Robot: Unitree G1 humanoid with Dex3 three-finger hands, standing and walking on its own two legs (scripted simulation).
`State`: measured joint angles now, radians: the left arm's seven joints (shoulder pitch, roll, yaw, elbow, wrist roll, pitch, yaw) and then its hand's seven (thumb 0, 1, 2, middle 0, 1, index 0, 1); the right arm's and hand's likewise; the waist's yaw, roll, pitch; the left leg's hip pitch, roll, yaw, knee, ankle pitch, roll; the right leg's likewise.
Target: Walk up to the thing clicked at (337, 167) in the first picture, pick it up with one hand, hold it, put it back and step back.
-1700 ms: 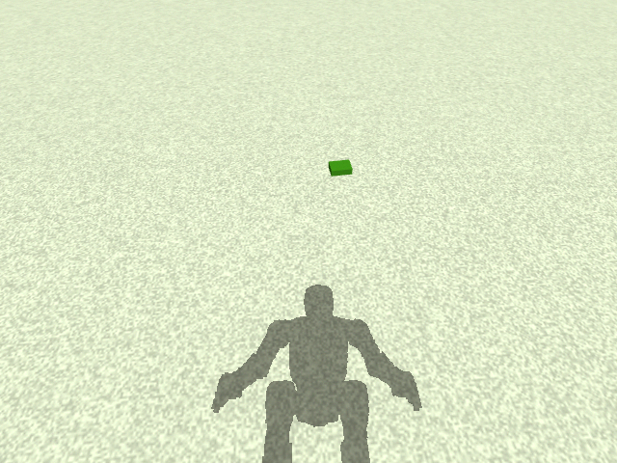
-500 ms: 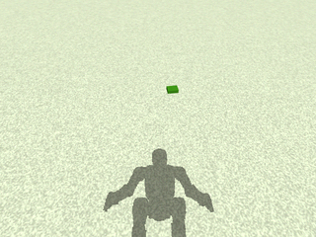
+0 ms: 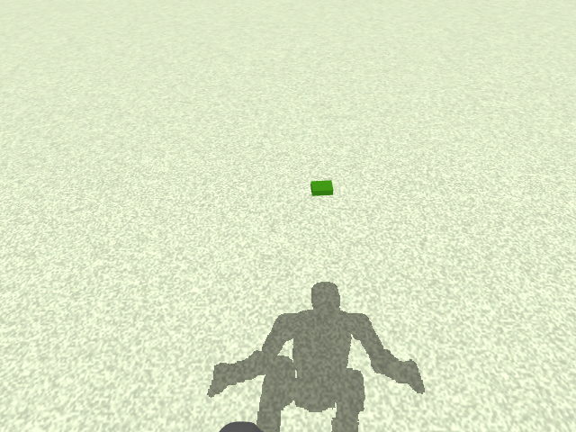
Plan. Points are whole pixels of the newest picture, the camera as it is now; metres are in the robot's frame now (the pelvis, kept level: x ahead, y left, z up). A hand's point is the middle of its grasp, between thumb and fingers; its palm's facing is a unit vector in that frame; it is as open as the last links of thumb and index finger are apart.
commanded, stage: walk up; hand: left
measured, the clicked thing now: (321, 188) +1.43 -0.07 -0.75
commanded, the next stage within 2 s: none
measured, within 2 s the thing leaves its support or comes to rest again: neither
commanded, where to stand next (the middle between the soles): +1.09 -0.39 m, yaw +7 degrees
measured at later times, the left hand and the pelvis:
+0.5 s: hand (187, 331) +0.33 +0.23 -0.15, palm faces +0.02 -0.94 -0.34, open 7.4 cm; pelvis +0.26 -0.06 -0.01, yaw +2 degrees
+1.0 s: hand (269, 260) +0.49 +0.08 -0.14, palm faces +0.08 -0.94 -0.34, open 7.4 cm; pelvis +0.50 -0.19 +0.00, yaw +3 degrees
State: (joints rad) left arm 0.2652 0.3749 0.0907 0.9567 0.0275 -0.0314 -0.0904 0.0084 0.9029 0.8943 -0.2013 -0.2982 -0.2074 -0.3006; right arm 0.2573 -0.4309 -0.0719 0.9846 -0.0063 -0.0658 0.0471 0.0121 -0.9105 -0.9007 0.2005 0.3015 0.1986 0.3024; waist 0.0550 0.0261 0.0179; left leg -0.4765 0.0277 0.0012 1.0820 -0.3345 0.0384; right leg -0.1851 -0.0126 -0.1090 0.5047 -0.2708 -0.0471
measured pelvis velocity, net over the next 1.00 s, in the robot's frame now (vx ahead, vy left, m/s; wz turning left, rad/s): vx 0.50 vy -0.19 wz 0.05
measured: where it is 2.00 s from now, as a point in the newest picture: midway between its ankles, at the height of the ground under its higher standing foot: (388, 276)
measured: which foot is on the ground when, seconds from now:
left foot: up 0.00-0.24, down 0.26-0.68, up 0.70-1.00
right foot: down 0.00-0.30, up 0.32-0.62, down 0.64-1.00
